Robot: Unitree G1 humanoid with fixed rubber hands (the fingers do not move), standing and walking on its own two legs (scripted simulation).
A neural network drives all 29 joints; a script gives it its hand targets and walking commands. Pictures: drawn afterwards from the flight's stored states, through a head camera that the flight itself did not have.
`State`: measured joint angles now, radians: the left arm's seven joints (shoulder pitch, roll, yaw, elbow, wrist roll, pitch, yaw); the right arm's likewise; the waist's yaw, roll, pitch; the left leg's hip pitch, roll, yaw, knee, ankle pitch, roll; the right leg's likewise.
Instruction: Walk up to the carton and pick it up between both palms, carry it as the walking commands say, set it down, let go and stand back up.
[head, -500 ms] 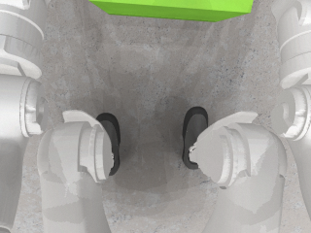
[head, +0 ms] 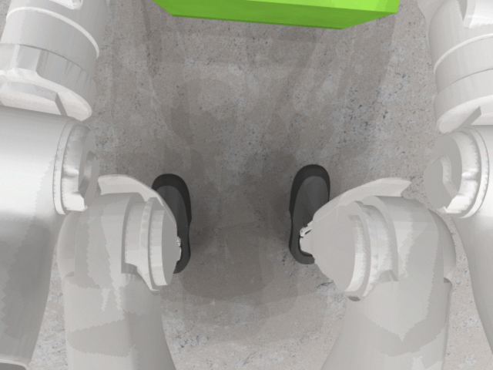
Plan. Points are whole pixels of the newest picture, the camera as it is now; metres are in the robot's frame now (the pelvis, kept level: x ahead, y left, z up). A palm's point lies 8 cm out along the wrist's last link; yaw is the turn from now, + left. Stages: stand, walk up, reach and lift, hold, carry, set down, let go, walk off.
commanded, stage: reach and lift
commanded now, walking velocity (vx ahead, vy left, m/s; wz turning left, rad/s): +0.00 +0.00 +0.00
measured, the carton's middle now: out of the picture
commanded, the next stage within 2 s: none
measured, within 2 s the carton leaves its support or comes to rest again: leaves its support in 1.02 s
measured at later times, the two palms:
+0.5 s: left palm out of the picture +0.57 +0.15 -0.19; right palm out of the picture +0.56 -0.21 -0.19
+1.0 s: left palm out of the picture +0.56 +0.15 -0.19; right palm out of the picture +0.56 -0.21 -0.19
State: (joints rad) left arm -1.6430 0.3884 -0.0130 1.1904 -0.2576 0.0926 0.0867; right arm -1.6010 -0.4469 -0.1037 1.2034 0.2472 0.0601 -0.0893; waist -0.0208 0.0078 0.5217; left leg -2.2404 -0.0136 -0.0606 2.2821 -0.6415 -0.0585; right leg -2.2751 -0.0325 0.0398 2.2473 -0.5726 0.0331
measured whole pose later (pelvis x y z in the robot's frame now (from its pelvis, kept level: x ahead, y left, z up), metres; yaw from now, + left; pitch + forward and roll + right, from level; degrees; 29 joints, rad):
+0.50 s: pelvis +0.00 +0.00 +0.00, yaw +0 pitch +34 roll +0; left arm -1.59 0.38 0.13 1.13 -0.15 0.15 0.02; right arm -1.58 -0.43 -0.14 1.17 0.23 0.12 -0.05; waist -0.02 0.01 0.52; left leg -2.22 -0.03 -0.08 2.31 -0.67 -0.08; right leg -2.26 -0.02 0.03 2.27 -0.60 0.03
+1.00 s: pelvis +0.00 +0.00 +0.00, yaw +0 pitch +33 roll +0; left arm -1.53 0.38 0.07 1.02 -0.20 0.21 0.09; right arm -1.54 -0.43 -0.08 1.06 0.26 0.19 -0.13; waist -0.02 0.01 0.52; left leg -2.20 -0.04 -0.08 2.30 -0.67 -0.08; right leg -2.24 -0.01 0.04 2.27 -0.60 0.04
